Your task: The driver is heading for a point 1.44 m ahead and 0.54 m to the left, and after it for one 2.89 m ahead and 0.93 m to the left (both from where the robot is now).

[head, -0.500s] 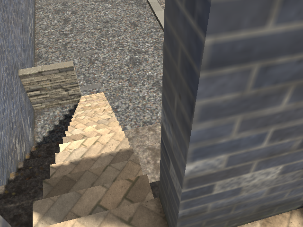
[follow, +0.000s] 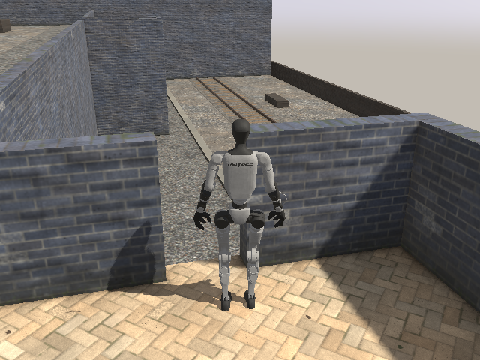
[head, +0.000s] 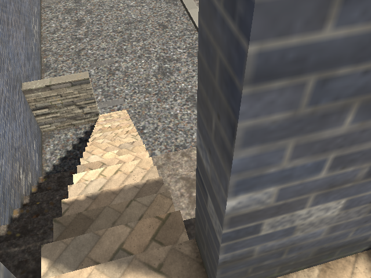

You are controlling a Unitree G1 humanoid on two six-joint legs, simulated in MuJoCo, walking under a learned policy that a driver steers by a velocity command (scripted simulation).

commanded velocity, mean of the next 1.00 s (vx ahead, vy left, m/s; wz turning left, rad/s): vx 0.01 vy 0.00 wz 0.00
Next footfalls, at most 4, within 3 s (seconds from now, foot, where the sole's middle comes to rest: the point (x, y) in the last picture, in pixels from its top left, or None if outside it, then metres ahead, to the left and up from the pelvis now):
none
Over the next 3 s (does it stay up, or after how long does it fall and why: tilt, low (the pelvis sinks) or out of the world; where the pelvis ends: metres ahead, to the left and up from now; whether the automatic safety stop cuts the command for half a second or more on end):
stays up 0.02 0.02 0.00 its command is cut before an obstacle after 0.8 s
